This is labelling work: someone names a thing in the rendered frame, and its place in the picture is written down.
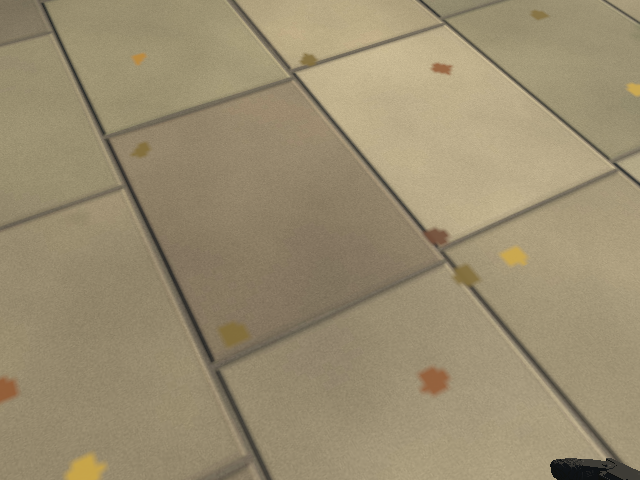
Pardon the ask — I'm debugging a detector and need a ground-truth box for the robot right hand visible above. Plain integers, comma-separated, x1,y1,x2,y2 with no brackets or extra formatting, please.
550,458,640,480

